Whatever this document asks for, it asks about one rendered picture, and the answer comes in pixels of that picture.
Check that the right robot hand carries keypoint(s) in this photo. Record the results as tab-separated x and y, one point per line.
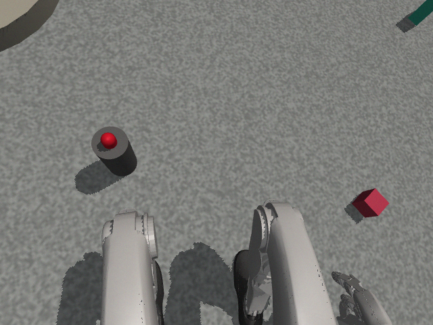
368	310

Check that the right robot foot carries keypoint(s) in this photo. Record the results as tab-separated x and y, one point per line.
241	275

